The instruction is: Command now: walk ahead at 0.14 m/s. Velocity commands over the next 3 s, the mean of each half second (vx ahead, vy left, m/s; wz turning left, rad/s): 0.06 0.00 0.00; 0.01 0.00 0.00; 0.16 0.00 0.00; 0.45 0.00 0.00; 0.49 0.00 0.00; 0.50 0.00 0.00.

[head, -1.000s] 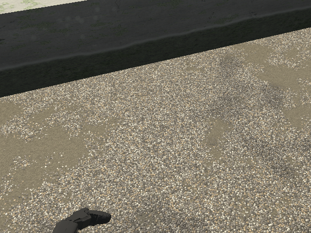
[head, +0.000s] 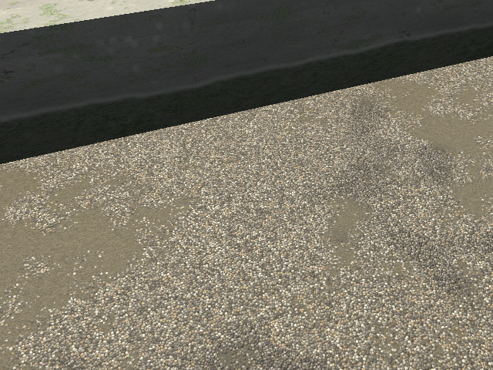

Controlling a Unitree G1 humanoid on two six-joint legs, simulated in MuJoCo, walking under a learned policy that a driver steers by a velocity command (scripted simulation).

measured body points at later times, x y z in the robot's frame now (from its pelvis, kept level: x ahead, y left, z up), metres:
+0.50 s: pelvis +0.00 +0.00 +0.00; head -0.01 +0.00 +0.45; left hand +0.13 +0.23 -0.11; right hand +0.07 -0.25 -0.12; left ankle -0.05 +0.10 -0.75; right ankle +0.02 -0.13 -0.75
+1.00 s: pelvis -0.01 -0.01 +0.00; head -0.01 -0.01 +0.45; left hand +0.08 +0.21 -0.13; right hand +0.03 -0.25 -0.13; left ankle -0.05 +0.10 -0.75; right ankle +0.02 -0.13 -0.75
